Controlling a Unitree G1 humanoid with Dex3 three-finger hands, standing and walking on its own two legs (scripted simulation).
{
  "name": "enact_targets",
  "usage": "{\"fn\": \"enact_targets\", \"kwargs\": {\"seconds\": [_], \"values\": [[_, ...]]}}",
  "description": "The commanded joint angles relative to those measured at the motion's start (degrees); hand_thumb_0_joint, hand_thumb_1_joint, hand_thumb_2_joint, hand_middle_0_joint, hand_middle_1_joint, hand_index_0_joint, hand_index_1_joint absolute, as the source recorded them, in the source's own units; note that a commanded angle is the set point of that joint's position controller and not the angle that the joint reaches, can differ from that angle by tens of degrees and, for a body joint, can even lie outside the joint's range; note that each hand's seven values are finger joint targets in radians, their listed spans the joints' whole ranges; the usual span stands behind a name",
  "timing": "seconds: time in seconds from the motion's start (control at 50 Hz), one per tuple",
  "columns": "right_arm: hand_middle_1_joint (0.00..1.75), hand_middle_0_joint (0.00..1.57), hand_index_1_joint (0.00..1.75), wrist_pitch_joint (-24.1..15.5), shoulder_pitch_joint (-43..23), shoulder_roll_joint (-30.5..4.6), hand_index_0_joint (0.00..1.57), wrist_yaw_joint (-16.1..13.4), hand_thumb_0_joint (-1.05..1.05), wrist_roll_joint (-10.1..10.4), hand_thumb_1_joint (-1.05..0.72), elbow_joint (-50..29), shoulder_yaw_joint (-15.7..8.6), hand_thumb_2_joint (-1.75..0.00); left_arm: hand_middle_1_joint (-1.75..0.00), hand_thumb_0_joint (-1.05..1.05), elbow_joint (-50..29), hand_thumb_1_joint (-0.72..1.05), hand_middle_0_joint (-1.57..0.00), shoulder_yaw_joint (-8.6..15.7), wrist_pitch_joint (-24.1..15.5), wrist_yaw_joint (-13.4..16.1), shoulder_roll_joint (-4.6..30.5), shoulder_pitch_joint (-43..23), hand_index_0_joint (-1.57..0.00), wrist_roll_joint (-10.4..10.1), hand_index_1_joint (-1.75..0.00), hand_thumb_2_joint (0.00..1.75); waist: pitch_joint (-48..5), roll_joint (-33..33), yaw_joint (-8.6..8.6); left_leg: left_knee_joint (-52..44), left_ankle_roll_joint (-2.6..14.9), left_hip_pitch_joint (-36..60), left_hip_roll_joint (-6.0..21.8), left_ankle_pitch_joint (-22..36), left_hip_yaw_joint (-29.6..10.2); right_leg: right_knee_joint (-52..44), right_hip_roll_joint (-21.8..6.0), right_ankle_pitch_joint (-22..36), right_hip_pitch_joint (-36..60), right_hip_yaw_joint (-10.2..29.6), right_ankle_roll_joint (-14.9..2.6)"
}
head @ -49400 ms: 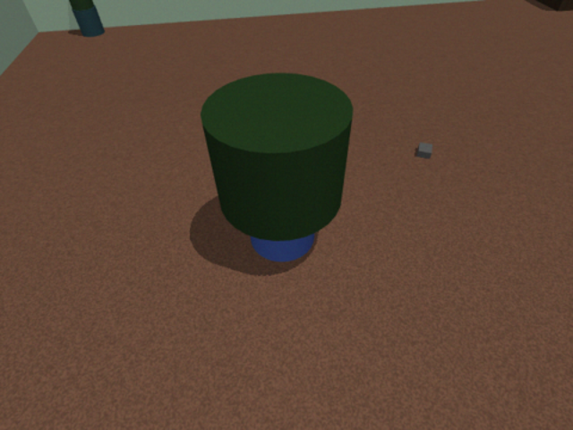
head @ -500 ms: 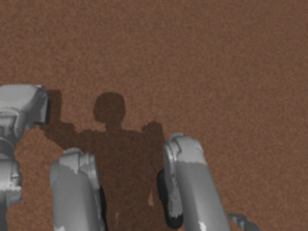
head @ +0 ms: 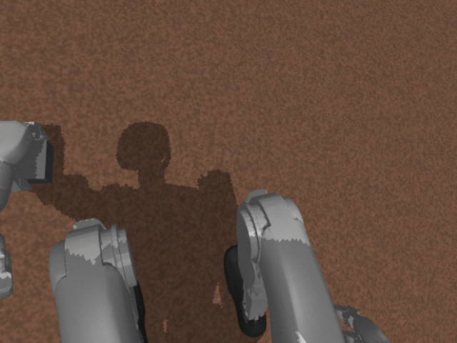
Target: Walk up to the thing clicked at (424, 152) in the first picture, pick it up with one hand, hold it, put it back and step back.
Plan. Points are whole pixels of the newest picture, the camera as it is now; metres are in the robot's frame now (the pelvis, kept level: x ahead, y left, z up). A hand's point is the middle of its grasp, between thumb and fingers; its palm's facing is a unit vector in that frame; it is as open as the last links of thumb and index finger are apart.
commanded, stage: lower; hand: left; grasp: from above
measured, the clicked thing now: (21, 162) +0.44 +0.30 -0.22
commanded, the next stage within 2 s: rest in 0.04 s
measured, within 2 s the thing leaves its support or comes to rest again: rests again in 0.92 s
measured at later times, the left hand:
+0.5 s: hand (30, 161) +0.44 +0.30 -0.24, palm faces -0.47 -0.07 -0.88, open 9.8 cm
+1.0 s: hand (38, 168) +0.44 +0.29 -0.26, palm faces -0.48 -0.06 -0.88, open 9.7 cm
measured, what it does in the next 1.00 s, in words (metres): stands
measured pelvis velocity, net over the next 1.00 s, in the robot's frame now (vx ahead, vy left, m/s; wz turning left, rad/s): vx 0.00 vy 0.01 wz -0.08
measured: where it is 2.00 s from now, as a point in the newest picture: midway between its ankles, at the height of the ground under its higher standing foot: (192, 321)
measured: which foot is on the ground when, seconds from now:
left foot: down 0.00-1.00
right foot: down 0.00-1.00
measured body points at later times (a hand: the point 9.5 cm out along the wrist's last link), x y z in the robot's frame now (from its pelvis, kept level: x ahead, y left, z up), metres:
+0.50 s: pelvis +0.00 +0.00 -0.02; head +0.26 +0.09 +0.33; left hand +0.46 +0.30 -0.19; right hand +0.06 -0.27 -0.11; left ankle +0.07 +0.13 -0.28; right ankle +0.10 -0.12 -0.28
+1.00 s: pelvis +0.00 +0.01 -0.03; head +0.26 +0.11 +0.32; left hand +0.46 +0.29 -0.21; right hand +0.05 -0.26 -0.10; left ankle +0.07 +0.13 -0.28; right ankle +0.10 -0.12 -0.28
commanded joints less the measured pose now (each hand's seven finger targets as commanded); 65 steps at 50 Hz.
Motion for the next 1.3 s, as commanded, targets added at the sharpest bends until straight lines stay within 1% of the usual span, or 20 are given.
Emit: {"fn": "enact_targets", "kwargs": {"seconds": [0.0,0.14,0.18,0.28,0.3,0.32,0.34,0.44,0.48,0.5,0.52,0.62,0.7,0.76,0.78,0.84,1.02,1.1,1.16,1.28], "values": [[0.3,0.2,0.3,-0.2,11.8,-15.2,0.2,-0.5,0.0,-0.9,-0.91,0.5,-4.4,-0.9,-0.6,0.0,-8.6,0.79,-1.11,3.5,-1.2,4.4,16.7,-17.3,-1.12,-0.5,-0.59,0.72,-41.0,20.9,-0.45,-11.9,2.16,31.3,-1.0,11.0,6.5,-12.3,1.6,13.9,17.7,-6.1,-4.0],[0.3,0.2,0.3,-0.9,10.1,-15.6,0.2,-0.4,0.0,-1.6,-0.89,0.6,-3.7,-0.89,-0.6,0.0,-7.3,0.79,-1.1,3.1,-0.3,7.7,17.4,-17.6,-1.11,1.1,-0.58,0.75,-39.9,22.1,-1.05,-10.8,2.11,30.5,-0.7,8.8,6.1,-11.3,2.0,12.3,15.3,-6.3,-4.1],[0.3,0.2,0.3,-1.4,10.0,-16.0,0.2,-0.2,0.0,-2.1,-0.89,1.0,-3.2,-0.89,-0.58,0.0,-5.2,0.78,-1.09,2.3,0.2,8.2,17.1,-20.1,-1.1,1.3,-0.57,0.74,-38.2,21.9,-2.76,-10.0,2.09,29.6,-0.7,8.1,5.7,-10.4,2.1,11.7,13.7,-7.0,-4.1],[0.3,0.2,0.3,-2.5,10.3,-16.2,0.2,0.3,0.0,-2.9,-0.89,1.4,-1.9,-0.89,-0.59,0.0,-2.1,0.72,-1.03,2.0,1.1,9.4,17.5,-19.5,-1.05,1.6,-0.57,0.69,-37.2,22.0,-3.39,-9.3,2.07,29.0,-0.7,9.8,5.2,-9.3,2.4,13.7,14.1,-7.9,-3.98],[0.3,0.2,0.3,-2.5,9.7,-16.3,0.2,0.3,0.0,-2.8,-0.89,1.1,-1.4,-0.89,-0.57,0.0,0.6,0.72,-1.04,1.5,1.6,9.4,16.6,-16.3,-1.06,1.3,-0.55,0.69,-36.5,21.8,-2.48,-9.5,2.17,28.2,-0.8,9.8,5.1,-9.6,2.5,13.6,14.6,-7.8,-3.84],[0.3,0.2,0.3,-2.9,10.2,-16.3,0.2,0.6,0.0,-3.1,-0.9,1.3,-1.3,-0.89,-0.57,0.0,-1.2,0.71,-1.03,1.7,1.5,9.5,17.8,-18.9,-1.05,1.3,-0.55,0.69,-37.6,21.5,-3.69,-8.4,2.15,28.8,-0.6,11.6,5.1,-9.0,2.6,15.9,15.7,-7.8,-3.78],[0.3,0.2,0.3,-2.9,10.0,-16.6,0.2,0.6,0.0,-3.0,-0.89,1.2,-1.2,-0.89,-0.58,0.0,-1.3,0.71,-1.03,2.7,1.5,9.7,18.8,-17.0,-1.05,1.1,-0.56,0.69,-38.8,21.8,-2.51,-8.5,2.19,29.1,-0.6,13.0,5.2,-9.2,2.7,17.2,17.4,-7.7,-3.63],[0.3,0.2,0.3,-3.9,9.9,-17.5,0.2,1.4,0.0,-4.2,-0.9,0.1,0.0,-0.89,-0.58,0.0,0.8,0.74,-1.05,3.4,1.9,9.9,19.7,-16.9,-1.07,0.6,-0.56,0.67,-36.8,21.8,-4.1,-7.2,2.1,28.4,-0.4,13.4,4.9,-8.6,2.8,17.9,18.2,-8.5,-3.62],[0.3,0.2,0.3,-4.0,9.1,-18.2,0.2,1.4,0.0,-4.2,-0.9,-0.5,0.1,-0.9,-0.57,0.0,0.4,0.73,-1.05,5.2,1.8,10.1,22.1,-15.7,-1.07,0.1,-0.55,0.68,-37.0,22.0,-3.09,-7.1,2.01,27.3,-0.2,12.6,4.8,-9.0,3.0,17.0,18.9,-8.5,-3.94],[0.3,0.2,0.3,-4.0,8.8,-17.8,0.2,1.5,0.0,-4.2,-0.89,-0.5,0.5,-0.89,-0.57,0.0,0.8,0.74,-1.05,4.1,1.9,9.9,20.7,-14.9,-1.07,0.2,-0.54,0.66,-36.9,22.8,-2.77,-7.6,1.88,27.8,-0.4,11.9,4.7,-8.8,3.0,16.2,18.5,-8.6,-4.09],[0.3,0.2,0.3,-4.0,9.2,-18.0,0.2,1.6,0.0,-4.5,-0.9,-0.2,0.5,-0.89,-0.58,0.0,0.7,0.75,-1.05,5.8,1.9,10.2,23.4,-14.7,-1.08,0.4,-0.56,0.67,-37.5,23.6,-3.08,-7.5,1.91,28.2,0.0,12.1,4.5,-8.5,3.2,16.8,19.6,-8.4,-3.88],[0.3,0.2,0.3,-4.5,8.0,-18.3,0.2,2.0,0.0,-5.2,-0.9,-1.1,1.3,-0.9,-0.57,0.0,0.3,0.76,-1.07,2.9,1.4,10.5,21.1,-16.4,-1.09,0.5,-0.54,0.66,-34.6,24.1,-4.78,-6.9,1.77,27.5,0.0,10.4,3.9,-7.8,3.2,15.2,17.3,-9.4,-4.05],[0.3,0.2,0.3,-4.8,8.4,-19.1,0.2,2.1,0.0,-5.4,-0.9,-0.7,1.5,-0.9,-0.55,0.0,0.4,0.72,-1.05,5.1,0.8,11.7,23.8,-15.2,-1.07,0.9,-0.53,0.68,-35.4,23.5,-4.26,-6.7,1.71,28.0,0.4,12.0,3.4,-7.9,3.6,16.9,19.1,-9.4,-3.83],[0.3,0.2,0.3,-5.4,7.9,-18.8,0.2,2.6,0.0,-6.4,-0.9,-0.9,2.5,-0.9,-0.54,0.0,2.0,0.72,-1.04,3.4,0.7,12.5,22.9,-15.6,-1.06,1.3,-0.53,0.65,-34.0,23.5,-5.58,-6.3,1.74,27.6,0.4,11.3,3.3,-7.8,3.7,16.6,19.1,-9.3,-3.73],[0.3,0.2,0.3,-5.7,7.5,-18.3,0.2,2.8,0.0,-6.1,-0.9,-0.3,2.6,-0.9,-0.53,0.0,3.2,0.7,-1.03,0.1,0.8,12.1,19.1,-16.3,-1.05,0.8,-0.51,0.61,-32.4,22.9,-5.97,-6.2,1.71,26.7,0.3,9.7,3.4,-7.9,3.8,15.1,17.6,-9.3,-3.8],[0.3,0.2,0.3,-6.5,7.3,-19.4,0.2,3.0,0.0,-6.2,-0.9,0.3,3.0,-0.9,-0.54,0.0,2.8,0.72,-1.04,0.2,1.1,12.5,20.1,-17.0,-1.06,-0.6,-0.52,0.64,-32.3,22.7,-6.2,-6.1,1.85,26.5,0.5,9.7,2.8,-8.9,3.9,15.1,18.0,-9.8,-3.54],[0.3,0.2,0.3,-8.5,5.2,-20.4,0.2,4.3,0.0,-6.3,-0.9,0.3,4.0,-0.9,-0.5,0.0,3.8,0.68,-1.03,-1.6,2.2,15.0,19.6,-15.9,-1.05,-0.3,-0.48,0.58,-31.1,24.7,-6.2,-7.2,1.26,28.6,0.5,9.5,2.2,-7.3,4.0,14.8,16.8,-11.2,-3.73],[0.3,0.2,0.3,-8.9,5.4,-20.6,0.2,4.7,0.0,-6.3,-0.9,0.0,4.6,-0.9,-0.48,0.0,3.7,0.64,-1.0,-0.2,2.7,16.7,21.4,-16.1,-1.02,-0.5,-0.46,0.56,-32.5,25.0,-6.26,-7.2,1.26,29.1,0.8,11.7,2.1,-7.3,4.3,17.3,18.8,-11.0,-3.77],[0.3,0.2,0.3,-9.7,5.2,-20.6,0.2,5.3,0.0,-6.1,-0.9,0.5,4.8,-0.9,-0.49,0.0,6.2,0.62,-0.99,-2.6,3.6,16.5,18.4,-15.6,-1.0,-1.3,-0.48,0.59,-30.7,23.7,-7.03,-6.6,1.42,27.5,0.8,10.7,2.0,-7.7,4.4,16.6,18.2,-11.0,-3.65],[0.3,0.2,0.3,-10.0,5.7,-21.2,0.2,5.4,0.0,-5.8,-0.9,-0.1,5.4,-0.9,-0.48,0.0,7.4,0.58,-0.95,-2.6,3.7,16.4,19.6,-16.3,-0.97,-2.7,-0.47,0.56,-30.4,22.0,-7.45,-7.2,1.74,26.3,0.9,9.4,1.4,-9.0,4.3,15.4,19.1,-11.2,-3.59]]}}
